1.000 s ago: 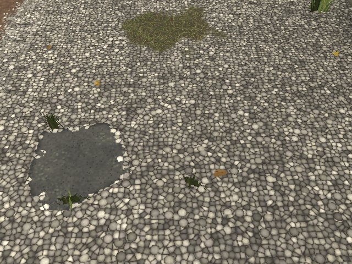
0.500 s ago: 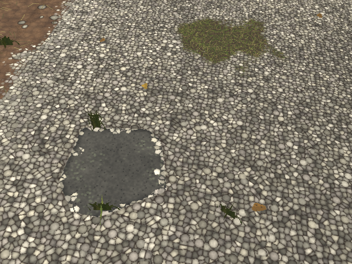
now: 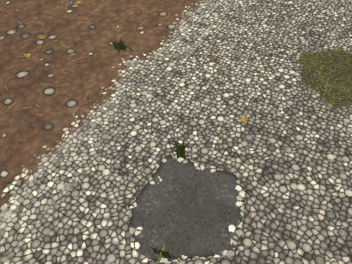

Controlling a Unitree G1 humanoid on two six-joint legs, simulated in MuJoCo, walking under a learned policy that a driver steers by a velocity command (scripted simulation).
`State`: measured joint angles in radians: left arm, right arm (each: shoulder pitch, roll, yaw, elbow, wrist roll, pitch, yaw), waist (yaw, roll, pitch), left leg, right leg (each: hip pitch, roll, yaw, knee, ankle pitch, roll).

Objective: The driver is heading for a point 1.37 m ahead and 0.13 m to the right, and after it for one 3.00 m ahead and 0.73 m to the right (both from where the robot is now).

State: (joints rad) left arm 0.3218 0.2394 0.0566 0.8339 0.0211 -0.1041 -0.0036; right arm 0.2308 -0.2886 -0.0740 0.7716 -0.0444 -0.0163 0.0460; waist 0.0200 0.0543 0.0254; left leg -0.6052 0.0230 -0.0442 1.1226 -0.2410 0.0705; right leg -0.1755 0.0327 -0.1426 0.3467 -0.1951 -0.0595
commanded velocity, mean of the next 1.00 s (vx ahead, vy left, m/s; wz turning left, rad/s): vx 0.50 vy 0.00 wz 0.11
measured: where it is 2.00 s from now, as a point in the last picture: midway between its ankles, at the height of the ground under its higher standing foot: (177, 144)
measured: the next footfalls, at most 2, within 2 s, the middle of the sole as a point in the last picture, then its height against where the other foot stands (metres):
left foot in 0.28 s outside the picture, level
right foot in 0.80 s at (206, 231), level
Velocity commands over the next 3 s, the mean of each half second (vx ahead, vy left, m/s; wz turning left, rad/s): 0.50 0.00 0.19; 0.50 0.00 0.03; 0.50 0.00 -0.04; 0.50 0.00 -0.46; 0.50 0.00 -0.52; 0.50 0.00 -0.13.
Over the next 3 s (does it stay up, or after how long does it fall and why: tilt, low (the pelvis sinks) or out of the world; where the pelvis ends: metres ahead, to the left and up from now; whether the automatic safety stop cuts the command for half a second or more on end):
stays up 1.57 -0.18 -0.02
